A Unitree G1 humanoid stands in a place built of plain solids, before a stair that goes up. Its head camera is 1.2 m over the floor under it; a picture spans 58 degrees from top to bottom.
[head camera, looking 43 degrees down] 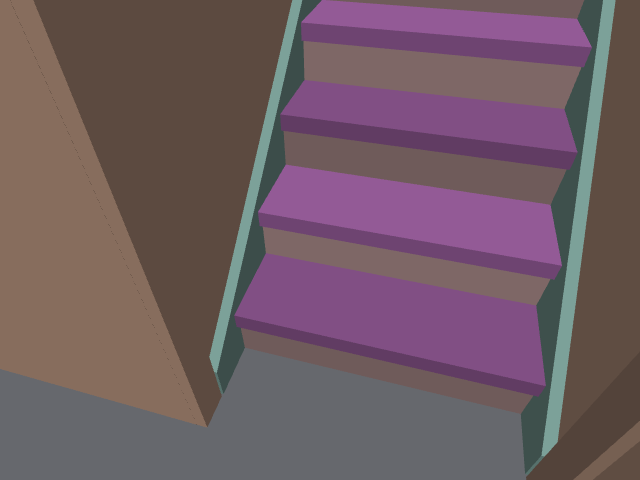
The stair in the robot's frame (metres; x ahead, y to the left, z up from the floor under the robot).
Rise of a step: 0.19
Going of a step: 0.24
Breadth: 0.84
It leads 15 degrees to the right of straight ahead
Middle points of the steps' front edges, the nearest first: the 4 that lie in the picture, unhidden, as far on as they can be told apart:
0.65 -0.16 0.19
0.88 -0.22 0.39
1.12 -0.28 0.58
1.35 -0.35 0.77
